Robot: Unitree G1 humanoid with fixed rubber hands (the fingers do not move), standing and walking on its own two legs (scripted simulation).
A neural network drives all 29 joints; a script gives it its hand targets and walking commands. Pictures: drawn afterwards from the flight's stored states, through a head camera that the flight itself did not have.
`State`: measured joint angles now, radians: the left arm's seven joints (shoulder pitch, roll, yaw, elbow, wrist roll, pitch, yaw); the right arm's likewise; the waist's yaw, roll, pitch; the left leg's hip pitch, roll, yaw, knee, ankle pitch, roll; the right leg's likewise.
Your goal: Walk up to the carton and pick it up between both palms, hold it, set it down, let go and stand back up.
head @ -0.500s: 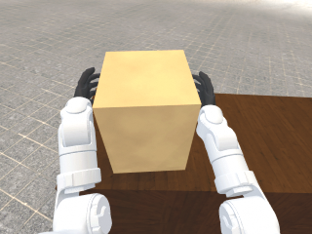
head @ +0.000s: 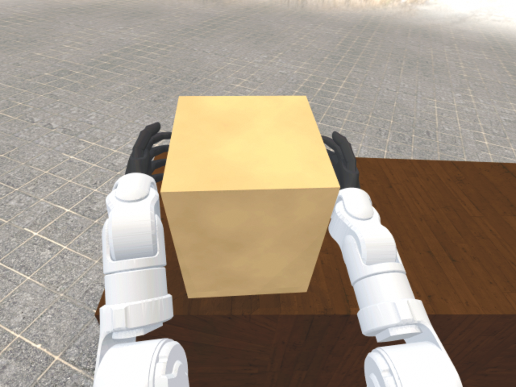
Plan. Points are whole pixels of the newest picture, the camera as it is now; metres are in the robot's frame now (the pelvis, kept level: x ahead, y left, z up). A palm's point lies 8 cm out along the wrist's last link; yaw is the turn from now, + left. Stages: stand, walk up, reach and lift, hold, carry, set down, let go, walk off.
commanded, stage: hold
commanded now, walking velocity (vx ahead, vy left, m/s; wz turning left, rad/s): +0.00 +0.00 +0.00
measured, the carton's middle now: (245, 198) +0.37 +0.00 +0.14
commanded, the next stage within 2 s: none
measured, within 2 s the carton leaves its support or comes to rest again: neither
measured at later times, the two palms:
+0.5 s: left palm (146, 167) +0.36 +0.15 +0.21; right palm (344, 174) +0.36 -0.15 +0.20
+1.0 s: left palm (144, 179) +0.35 +0.15 +0.20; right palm (342, 184) +0.35 -0.14 +0.19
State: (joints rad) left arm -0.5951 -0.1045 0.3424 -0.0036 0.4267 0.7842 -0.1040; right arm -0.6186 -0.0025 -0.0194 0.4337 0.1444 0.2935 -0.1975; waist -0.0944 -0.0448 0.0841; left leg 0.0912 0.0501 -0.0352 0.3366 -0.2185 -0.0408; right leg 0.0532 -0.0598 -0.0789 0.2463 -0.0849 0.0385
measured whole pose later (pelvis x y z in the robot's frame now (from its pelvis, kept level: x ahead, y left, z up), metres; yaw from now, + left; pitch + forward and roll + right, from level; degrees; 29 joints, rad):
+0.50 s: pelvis +0.00 -0.02 +0.00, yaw +1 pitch -11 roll -1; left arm -0.67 -0.06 0.41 0.11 0.42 0.75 -0.15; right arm -0.69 0.00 -0.01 0.50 0.14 0.31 -0.24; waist -0.10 -0.04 0.07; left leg 0.08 0.07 -0.06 0.31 -0.20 -0.06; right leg 0.04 -0.05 -0.11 0.26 -0.10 0.03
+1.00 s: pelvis +0.00 +0.00 +0.00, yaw +0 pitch -11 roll -1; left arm -0.58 -0.10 0.34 0.00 0.41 0.78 -0.09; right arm -0.63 -0.01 -0.01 0.45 0.16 0.29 -0.20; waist -0.10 -0.04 0.08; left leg 0.08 0.06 -0.04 0.34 -0.22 -0.05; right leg 0.04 -0.05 -0.09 0.25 -0.09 0.04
